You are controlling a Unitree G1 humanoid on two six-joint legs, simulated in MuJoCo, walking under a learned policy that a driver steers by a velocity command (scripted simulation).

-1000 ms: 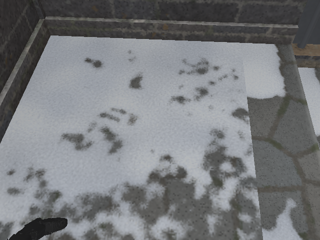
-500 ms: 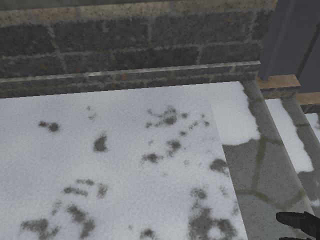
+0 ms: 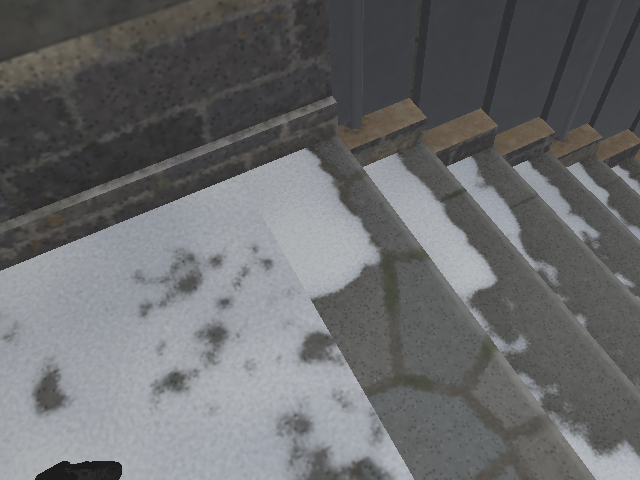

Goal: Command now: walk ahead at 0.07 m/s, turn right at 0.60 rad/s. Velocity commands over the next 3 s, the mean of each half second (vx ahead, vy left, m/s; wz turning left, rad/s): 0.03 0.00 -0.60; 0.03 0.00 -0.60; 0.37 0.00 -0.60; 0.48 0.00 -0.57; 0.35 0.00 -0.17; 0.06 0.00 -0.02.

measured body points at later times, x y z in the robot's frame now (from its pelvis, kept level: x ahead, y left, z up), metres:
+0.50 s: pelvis +0.03 +0.04 +0.01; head +0.06 +0.06 +0.46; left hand +0.27 +0.28 -0.08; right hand +0.07 -0.27 -0.07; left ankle +0.07 +0.16 -0.73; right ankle +0.00 -0.08 -0.64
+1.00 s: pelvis +0.01 -0.02 +0.02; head +0.02 -0.05 +0.47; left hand +0.26 +0.17 -0.08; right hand -0.04 -0.33 -0.10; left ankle +0.09 +0.09 -0.66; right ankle -0.06 -0.08 -0.73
